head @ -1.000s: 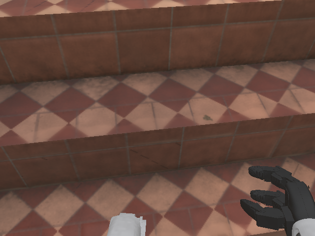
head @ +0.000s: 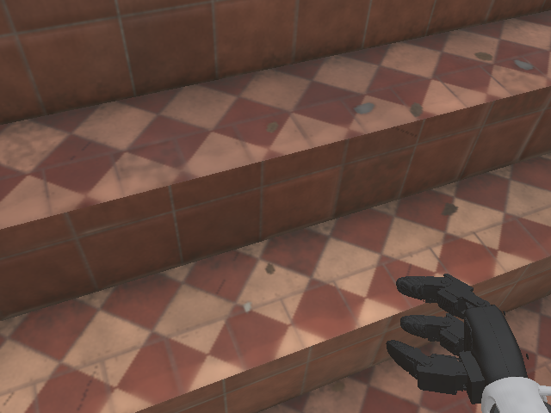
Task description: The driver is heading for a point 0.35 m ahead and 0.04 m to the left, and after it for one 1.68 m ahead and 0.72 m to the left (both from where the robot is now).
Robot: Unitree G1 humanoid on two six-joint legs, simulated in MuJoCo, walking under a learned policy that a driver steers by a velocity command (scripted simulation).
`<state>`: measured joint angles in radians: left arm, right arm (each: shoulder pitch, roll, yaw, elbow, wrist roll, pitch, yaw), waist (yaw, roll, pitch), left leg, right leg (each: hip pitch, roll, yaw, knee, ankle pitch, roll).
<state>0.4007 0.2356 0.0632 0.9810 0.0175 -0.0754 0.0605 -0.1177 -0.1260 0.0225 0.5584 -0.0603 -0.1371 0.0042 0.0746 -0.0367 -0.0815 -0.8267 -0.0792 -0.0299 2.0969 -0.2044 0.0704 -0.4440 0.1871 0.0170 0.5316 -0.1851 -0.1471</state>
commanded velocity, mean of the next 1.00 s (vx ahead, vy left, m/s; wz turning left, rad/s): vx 0.28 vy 0.00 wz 0.10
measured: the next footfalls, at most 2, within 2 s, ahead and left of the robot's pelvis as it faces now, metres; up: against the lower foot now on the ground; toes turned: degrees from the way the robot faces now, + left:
left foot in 0.36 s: +0.24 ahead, +0.14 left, +0.22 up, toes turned -6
right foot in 0.78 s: +0.37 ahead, -0.13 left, +0.22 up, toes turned -2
